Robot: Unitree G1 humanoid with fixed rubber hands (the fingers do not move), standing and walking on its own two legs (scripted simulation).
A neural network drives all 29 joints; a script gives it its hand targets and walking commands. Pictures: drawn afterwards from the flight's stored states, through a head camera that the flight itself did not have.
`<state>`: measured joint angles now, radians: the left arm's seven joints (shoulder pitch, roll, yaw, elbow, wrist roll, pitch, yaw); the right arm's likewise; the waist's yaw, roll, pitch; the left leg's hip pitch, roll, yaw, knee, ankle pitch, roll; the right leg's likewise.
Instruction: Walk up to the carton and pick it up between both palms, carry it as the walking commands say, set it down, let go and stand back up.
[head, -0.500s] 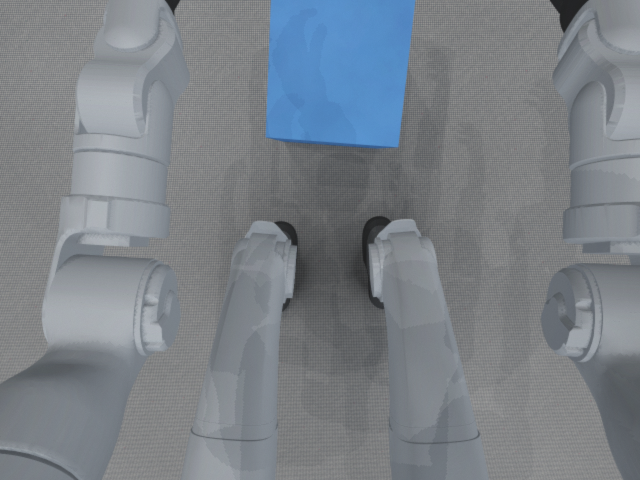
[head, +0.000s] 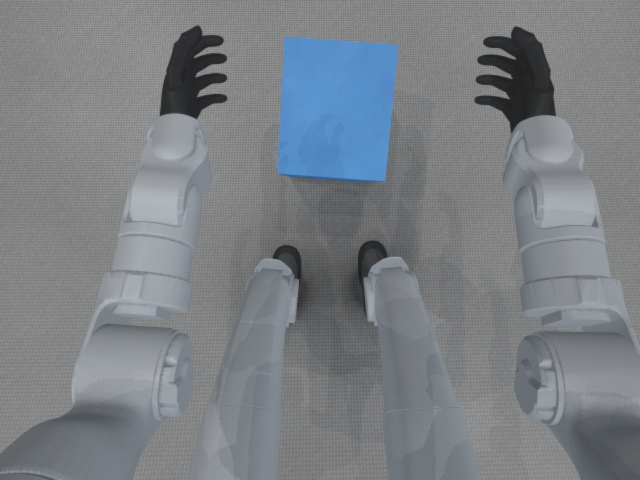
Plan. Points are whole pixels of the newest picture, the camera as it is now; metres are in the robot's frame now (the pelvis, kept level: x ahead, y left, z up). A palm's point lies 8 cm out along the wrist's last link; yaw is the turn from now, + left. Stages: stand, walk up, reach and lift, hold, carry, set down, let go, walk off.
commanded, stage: let go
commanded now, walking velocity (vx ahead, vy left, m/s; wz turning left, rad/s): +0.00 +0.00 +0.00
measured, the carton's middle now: (334, 122) +0.51 -0.01 -0.55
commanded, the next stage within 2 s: stand in 1.08 s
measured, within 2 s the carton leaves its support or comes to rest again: neither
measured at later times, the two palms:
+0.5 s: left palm (65, 294) +0.30 +0.21 -0.01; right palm (631, 314) +0.28 -0.22 -0.01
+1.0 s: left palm (10, 371) +0.25 +0.23 +0.02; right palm out of the picture +0.25 -0.22 +0.02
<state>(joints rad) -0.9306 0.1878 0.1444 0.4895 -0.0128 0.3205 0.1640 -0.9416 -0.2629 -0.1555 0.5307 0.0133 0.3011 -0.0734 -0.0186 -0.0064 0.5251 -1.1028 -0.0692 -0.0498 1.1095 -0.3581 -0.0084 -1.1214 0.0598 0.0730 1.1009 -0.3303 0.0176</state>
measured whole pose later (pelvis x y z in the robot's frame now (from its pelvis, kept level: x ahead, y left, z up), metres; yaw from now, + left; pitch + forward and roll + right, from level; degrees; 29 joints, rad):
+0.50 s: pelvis +0.06 +0.01 +0.07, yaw +0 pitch +6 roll +0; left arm -0.05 0.14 0.09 0.47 0.06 0.10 -0.01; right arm -0.04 -0.17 -0.10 0.49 -0.05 0.10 0.05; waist -0.02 -0.01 0.17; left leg -0.51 -0.06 -0.06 0.72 -0.31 0.01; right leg -0.53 0.04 0.08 0.71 -0.29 0.01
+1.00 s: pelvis +0.09 +0.01 +0.09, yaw +1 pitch -10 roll +0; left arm 0.20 0.17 0.05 0.45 0.04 0.14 -0.06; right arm 0.20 -0.18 -0.06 0.45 -0.04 0.15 0.07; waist -0.01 0.00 0.22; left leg -0.04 -0.05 -0.08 0.52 -0.30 0.02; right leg -0.05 0.03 0.07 0.50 -0.28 0.01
